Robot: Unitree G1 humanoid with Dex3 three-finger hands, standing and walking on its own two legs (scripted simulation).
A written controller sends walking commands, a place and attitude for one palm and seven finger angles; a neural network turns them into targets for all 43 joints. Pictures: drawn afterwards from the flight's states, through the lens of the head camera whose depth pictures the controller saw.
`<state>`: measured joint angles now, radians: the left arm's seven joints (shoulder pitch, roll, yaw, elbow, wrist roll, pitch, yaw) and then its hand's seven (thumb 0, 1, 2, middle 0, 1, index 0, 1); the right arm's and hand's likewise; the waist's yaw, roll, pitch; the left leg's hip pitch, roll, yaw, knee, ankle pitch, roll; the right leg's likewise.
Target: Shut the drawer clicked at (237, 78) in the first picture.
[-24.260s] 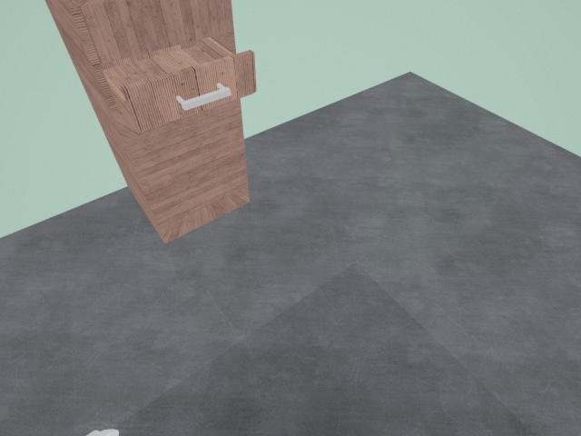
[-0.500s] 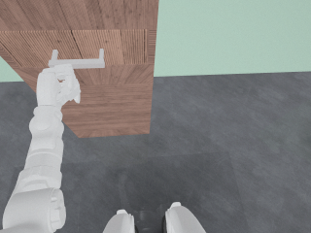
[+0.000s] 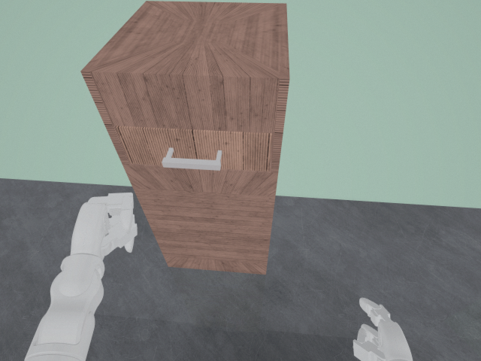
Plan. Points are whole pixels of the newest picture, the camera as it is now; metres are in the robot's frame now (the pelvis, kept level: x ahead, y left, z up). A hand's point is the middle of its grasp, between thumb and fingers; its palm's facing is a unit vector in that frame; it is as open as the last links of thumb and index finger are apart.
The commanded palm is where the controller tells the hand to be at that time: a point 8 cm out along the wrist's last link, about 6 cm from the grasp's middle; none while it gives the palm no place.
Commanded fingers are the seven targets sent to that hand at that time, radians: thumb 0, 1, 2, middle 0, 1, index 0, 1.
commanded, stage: draw the hand back to the body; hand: left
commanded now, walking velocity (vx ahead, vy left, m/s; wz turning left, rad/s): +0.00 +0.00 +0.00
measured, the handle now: (193, 158) +0.58 +0.16 -0.03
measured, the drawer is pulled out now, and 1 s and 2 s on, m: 0.00 0.00 0.00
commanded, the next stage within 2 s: step back with the hand held close in 0.70 s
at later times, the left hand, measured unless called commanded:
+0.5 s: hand (40, 274) +0.18 +0.23 +0.17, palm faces +0.37 -0.84 -0.38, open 3.2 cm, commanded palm +0.13 +0.28 +0.19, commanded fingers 0.00 0.90 0.90 -1.40 -1.60 -1.40 -1.60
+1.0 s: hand (26, 270) +0.18 +0.24 +0.19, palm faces +0.38 -0.80 -0.46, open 3.2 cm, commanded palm +0.12 +0.28 +0.19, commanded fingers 0.00 0.90 0.90 -1.40 -1.60 -1.40 -1.60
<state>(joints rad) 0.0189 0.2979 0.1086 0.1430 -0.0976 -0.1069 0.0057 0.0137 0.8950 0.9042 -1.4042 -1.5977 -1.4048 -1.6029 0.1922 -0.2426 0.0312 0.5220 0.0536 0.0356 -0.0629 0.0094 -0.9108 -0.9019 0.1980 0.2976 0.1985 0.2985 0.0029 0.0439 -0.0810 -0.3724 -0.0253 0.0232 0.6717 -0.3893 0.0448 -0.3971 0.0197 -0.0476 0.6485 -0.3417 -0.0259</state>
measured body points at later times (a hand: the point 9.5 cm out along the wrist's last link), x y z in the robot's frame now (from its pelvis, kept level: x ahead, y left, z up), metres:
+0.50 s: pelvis +0.00 +0.00 +0.02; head -0.03 -0.03 +0.47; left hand +0.16 +0.28 +0.19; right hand +0.19 -0.21 -0.07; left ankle -0.03 +0.09 -0.72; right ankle -0.01 -0.10 -0.72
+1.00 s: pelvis -0.01 +0.00 +0.02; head -0.01 -0.02 +0.47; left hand +0.15 +0.28 +0.21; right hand +0.17 -0.23 -0.07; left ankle -0.03 +0.09 -0.72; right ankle -0.01 -0.10 -0.72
